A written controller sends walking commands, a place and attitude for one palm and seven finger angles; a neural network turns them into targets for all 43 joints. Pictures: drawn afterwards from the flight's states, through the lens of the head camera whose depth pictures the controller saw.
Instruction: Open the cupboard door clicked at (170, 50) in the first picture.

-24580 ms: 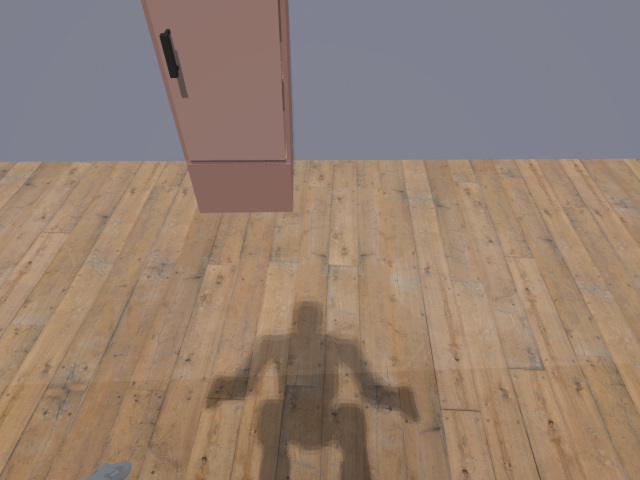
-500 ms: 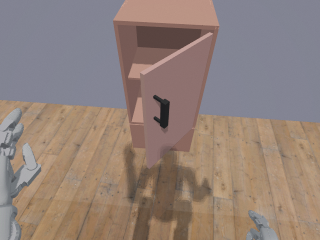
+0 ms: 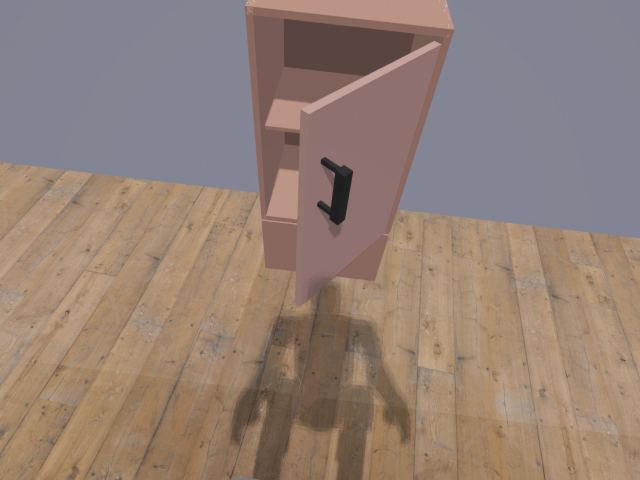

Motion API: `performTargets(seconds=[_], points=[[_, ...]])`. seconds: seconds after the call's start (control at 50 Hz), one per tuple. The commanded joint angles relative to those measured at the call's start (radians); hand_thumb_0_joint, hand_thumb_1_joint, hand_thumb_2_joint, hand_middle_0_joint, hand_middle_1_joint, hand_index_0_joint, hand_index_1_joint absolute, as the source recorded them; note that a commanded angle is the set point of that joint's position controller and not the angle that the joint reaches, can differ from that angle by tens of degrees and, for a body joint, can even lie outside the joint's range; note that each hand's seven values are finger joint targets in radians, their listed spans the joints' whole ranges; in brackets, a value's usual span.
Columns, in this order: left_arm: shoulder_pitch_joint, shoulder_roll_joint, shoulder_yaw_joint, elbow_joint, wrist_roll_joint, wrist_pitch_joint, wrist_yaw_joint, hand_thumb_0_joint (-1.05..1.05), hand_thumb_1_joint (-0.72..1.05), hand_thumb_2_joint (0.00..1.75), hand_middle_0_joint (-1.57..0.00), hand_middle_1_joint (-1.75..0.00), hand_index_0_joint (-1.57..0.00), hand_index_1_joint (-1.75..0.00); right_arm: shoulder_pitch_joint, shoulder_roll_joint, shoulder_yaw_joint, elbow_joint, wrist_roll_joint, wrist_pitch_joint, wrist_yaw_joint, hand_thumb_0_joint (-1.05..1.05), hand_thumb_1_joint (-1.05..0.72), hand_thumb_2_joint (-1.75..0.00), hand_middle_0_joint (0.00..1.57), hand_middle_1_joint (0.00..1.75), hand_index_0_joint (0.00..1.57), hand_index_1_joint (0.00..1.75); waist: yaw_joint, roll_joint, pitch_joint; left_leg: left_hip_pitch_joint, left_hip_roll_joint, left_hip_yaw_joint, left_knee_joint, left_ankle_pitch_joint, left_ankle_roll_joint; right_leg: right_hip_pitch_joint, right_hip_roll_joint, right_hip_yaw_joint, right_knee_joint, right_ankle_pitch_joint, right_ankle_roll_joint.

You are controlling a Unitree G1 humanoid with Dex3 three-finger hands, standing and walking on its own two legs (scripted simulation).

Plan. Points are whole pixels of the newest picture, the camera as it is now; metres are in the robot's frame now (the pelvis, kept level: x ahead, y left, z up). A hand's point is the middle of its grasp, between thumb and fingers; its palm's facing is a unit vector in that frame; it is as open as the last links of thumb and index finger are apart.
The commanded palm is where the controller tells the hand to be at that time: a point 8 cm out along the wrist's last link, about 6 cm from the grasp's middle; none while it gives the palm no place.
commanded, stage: let the arm hang, fingers relaxed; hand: left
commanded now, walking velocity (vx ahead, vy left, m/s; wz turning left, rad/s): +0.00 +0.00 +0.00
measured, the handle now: (332, 191) +0.60 +0.01 -0.03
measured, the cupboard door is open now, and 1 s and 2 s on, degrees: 52 52 52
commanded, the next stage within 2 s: look to check the result in 0.70 s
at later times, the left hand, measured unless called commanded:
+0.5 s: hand out of the picture +0.00 +0.18 -0.17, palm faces +0.04 -0.98 -0.19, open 7.4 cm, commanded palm none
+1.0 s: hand out of the picture +0.02 +0.17 -0.17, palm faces +0.05 -0.98 -0.17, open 7.4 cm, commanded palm none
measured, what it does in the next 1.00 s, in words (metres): stands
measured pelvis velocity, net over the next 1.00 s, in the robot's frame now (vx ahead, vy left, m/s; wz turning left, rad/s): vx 0.03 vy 0.01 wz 0.00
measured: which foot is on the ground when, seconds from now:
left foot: down 0.00-1.00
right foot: down 0.00-1.00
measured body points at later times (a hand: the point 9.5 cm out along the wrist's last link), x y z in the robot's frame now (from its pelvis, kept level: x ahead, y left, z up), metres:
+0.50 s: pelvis +0.00 +0.01 +0.00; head +0.00 +0.01 +0.45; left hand +0.00 +0.23 -0.15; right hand -0.03 -0.18 -0.16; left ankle +0.06 +0.13 -0.73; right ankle +0.03 -0.08 -0.73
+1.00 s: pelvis +0.03 +0.01 +0.01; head +0.05 +0.00 +0.46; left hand +0.02 +0.22 -0.15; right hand +0.02 -0.20 -0.16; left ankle +0.06 +0.13 -0.73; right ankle +0.03 -0.08 -0.73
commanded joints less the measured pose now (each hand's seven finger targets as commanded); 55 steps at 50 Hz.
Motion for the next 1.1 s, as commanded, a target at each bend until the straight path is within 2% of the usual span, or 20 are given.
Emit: performTargets(seconds=[0.0, 0.04, 0.12, 0.18, 0.24, 0.34, 0.38, 0.44, 0.48, 0.54, 0.66, 0.74, 0.84, 0.92, 0.98, 1.08], points=[[-0.012, 0.147, 0.045, -0.002, -0.004, -0.054, 0.012, 0.0, 0.9, 0.9, -0.2, -0.3, -0.2, -0.3, 0.017, -0.096, -0.04, -0.018, 0.007, -0.019, -0.019, 0.0, -0.9, -0.9, 0.2, 0.3, 0.2, 0.3, -0.007, 0.16, -0.053, 0.016, 0.035, -0.053, -0.11, -0.194, 0.042, -0.018, -0.127, 0.187, -0.229, -0.275, -0.014], [-0.006, 0.129, 0.044, 0.036, -0.004, -0.054, 0.011, 0.0, 0.9, 0.9, -0.2, -0.3, -0.2, -0.3, 0.061, -0.076, -0.044, 0.013, 0.007, -0.017, -0.022, 0.0, -0.9, -0.9, 0.2, 0.3, 0.2, 0.3, -0.014, 0.101, -0.039, 0.025, 0.035, -0.051, -0.097, -0.2, 0.045, -0.053, -0.134, 0.186, -0.245, -0.312, -0.017], [0.012, 0.099, 0.046, 0.091, -0.004, -0.052, 0.014, 0.0, 0.9, 0.9, -0.2, -0.3, -0.2, -0.3, 0.13, -0.048, -0.048, 0.058, 0.007, -0.018, -0.026, 0.0, -0.9, -0.9, 0.2, 0.3, 0.2, 0.3, -0.02, 0.075, 0.012, -0.001, 0.051, -0.08, -0.133, -0.236, 0.056, -0.091, -0.115, 0.157, -0.224, -0.332, -0.013], [0.062, 0.067, 0.044, 0.125, -0.005, -0.053, 0.016, 0.0, 0.9, 0.9, -0.2, -0.3, -0.2, -0.3, 0.134, -0.041, -0.046, 0.072, 0.007, -0.026, -0.031, 0.0, -0.9, -0.9, 0.2, 0.3, 0.2, 0.3, 0.001, 0.066, 0.026, -0.064, 0.065, -0.11, -0.195, -0.253, 0.064, -0.019, -0.091, 0.139, -0.187, -0.257, -0.004], [0.091, 0.056, 0.045, 0.144, -0.006, -0.055, 0.019, 0.0, 0.9, 0.9, -0.2, -0.3, -0.2, -0.3, 0.141, -0.03, -0.045, 0.085, 0.008, -0.032, -0.033, 0.0, -0.9, -0.9, 0.2, 0.3, 0.2, 0.3, 0.01, 0.075, 0.009, -0.069, 0.069, -0.12, -0.229, -0.251, 0.065, 0.022, -0.085, 0.131, -0.165, -0.21, 0.0], [0.099, 0.04, 0.046, 0.151, -0.004, -0.055, 0.024, 0.0, 0.9, 0.9, -0.2, -0.3, -0.2, -0.3, 0.14, -0.012, -0.047, 0.097, 0.007, -0.032, -0.034, 0.0, -0.9, -0.9, 0.2, 0.3, 0.2, 0.3, 0.015, 0.089, 0.038, -0.08, 0.063, -0.113, -0.248, -0.268, 0.062, 0.017, -0.081, 0.135, -0.165, -0.201, 0.005], [0.096, 0.039, 0.049, 0.149, -0.002, -0.055, 0.025, 0.0, 0.9, 0.9, -0.2, -0.3, -0.2, -0.3, 0.147, -0.001, -0.047, 0.098, 0.005, -0.03, -0.032, 0.0, -0.9, -0.9, 0.2, 0.3, 0.2, 0.3, 0.013, 0.045, 0.054, -0.081, 0.051, -0.095, -0.23, -0.258, 0.059, -0.005, -0.088, 0.144, -0.182, -0.232, 0.006], [0.077, 0.037, 0.052, 0.14, -0.002, -0.055, 0.028, 0.0, 0.9, 0.9, -0.2, -0.3, -0.2, -0.3, 0.162, 0.019, -0.048, 0.102, 0.003, -0.026, -0.029, 0.0, -0.9, -0.9, 0.2, 0.3, 0.2, 0.3, 0.002, 0.02, 0.077, -0.054, 0.031, -0.058, -0.173, -0.212, 0.053, -0.067, -0.11, 0.163, -0.215, -0.295, -0.004], [0.059, 0.038, 0.054, 0.13, -0.003, -0.058, 0.028, 0.0, 0.9, 0.9, -0.2, -0.3, -0.2, -0.3, 0.172, 0.029, -0.046, 0.107, 0.002, -0.028, -0.028, 0.0, -0.9, -0.9, 0.2, 0.3, 0.2, 0.3, -0.006, 0.021, 0.051, -0.023, 0.028, -0.046, -0.147, -0.167, 0.05, -0.075, -0.121, 0.166, -0.214, -0.281, -0.011], [0.047, 0.032, 0.055, 0.122, -0.004, -0.062, 0.029, 0.0, 0.9, 0.9, -0.2, -0.3, -0.2, -0.3, 0.163, 0.033, -0.045, 0.105, 0.004, -0.033, -0.029, 0.0, -0.9, -0.9, 0.2, 0.3, 0.2, 0.3, -0.007, 0.028, 0.043, -0.015, 0.031, -0.046, -0.137, -0.135, 0.049, -0.071, -0.123, 0.167, -0.21, -0.253, -0.012], [0.05, 0.026, 0.051, 0.133, -0.008, -0.067, 0.027, 0.0, 0.9, 0.9, -0.2, -0.3, -0.2, -0.3, 0.134, 0.029, -0.039, 0.105, 0.006, -0.043, -0.033, 0.0, -0.9, -0.9, 0.2, 0.3, 0.2, 0.3, 0.004, 0.103, 0.03, -0.023, 0.047, -0.063, -0.173, -0.081, 0.047, 0.005, -0.111, 0.154, -0.181, -0.129, -0.005], [0.054, 0.024, 0.048, 0.142, -0.01, -0.074, 0.028, 0.0, 0.9, 0.9, -0.2, -0.3, -0.2, -0.3, 0.124, 0.021, -0.038, 0.108, 0.011, -0.049, -0.035, 0.0, -0.9, -0.9, 0.2, 0.3, 0.2, 0.3, 0.006, 0.068, -0.016, 0.02, 0.054, -0.056, -0.165, 0.007, 0.045, 0.054, -0.118, 0.144, -0.179, -0.05, -0.002], [0.05, 0.021, 0.044, 0.15, -0.012, -0.077, 0.029, 0.0, 0.9, 0.9, -0.2, -0.3, -0.2, -0.3, 0.113, 0.012, -0.035, 0.118, 0.013, -0.051, -0.038, 0.0, -0.9, -0.9, 0.2, 0.3, 0.2, 0.3, 0.004, 0.071, -0.024, 0.061, 0.059, -0.049, -0.158, 0.078, 0.042, 0.07, -0.12, 0.138, -0.184, 0.01, 0.001], [0.05, 0.022, 0.042, 0.156, -0.012, -0.078, 0.03, 0.0, 0.9, 0.9, -0.2, -0.3, -0.2, -0.3, 0.101, 0.008, -0.034, 0.124, 0.015, -0.05, -0.039, 0.0, -0.9, -0.9, 0.2, 0.3, 0.2, 0.3, 0.003, 0.043, -0.01, 0.071, 0.06, -0.045, -0.159, 0.096, 0.041, 0.076, -0.119, 0.135, -0.191, 0.027, 0.003], [0.047, 0.02, 0.039, 0.16, -0.012, -0.075, 0.03, 0.0, 0.9, 0.9, -0.2, -0.3, -0.2, -0.3, 0.094, 0.004, -0.032, 0.13, 0.014, -0.047, -0.04, 0.0, -0.9, -0.9, 0.2, 0.3, 0.2, 0.3, 0.0, 0.046, 0.011, 0.079, 0.058, -0.043, -0.164, 0.074, 0.039, 0.062, -0.117, 0.138, -0.203, 0.004, 0.004], [0.047, 0.025, 0.037, 0.163, -0.013, -0.076, 0.029, 0.0, 0.9, 0.9, -0.2, -0.3, -0.2, -0.3, 0.083, -0.001, -0.03, 0.133, 0.013, -0.047, -0.04, 0.0, -0.9, -0.9, 0.2, 0.3, 0.2, 0.3, 0.001, 0.047, 0.005, 0.094, 0.059, -0.038, -0.166, 0.081, 0.038, 0.07, -0.119, 0.14, -0.209, 0.01, 0.005]])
